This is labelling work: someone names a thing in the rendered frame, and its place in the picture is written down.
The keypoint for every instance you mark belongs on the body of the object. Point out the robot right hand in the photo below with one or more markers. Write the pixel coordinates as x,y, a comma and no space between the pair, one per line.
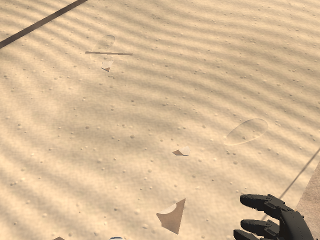
292,225

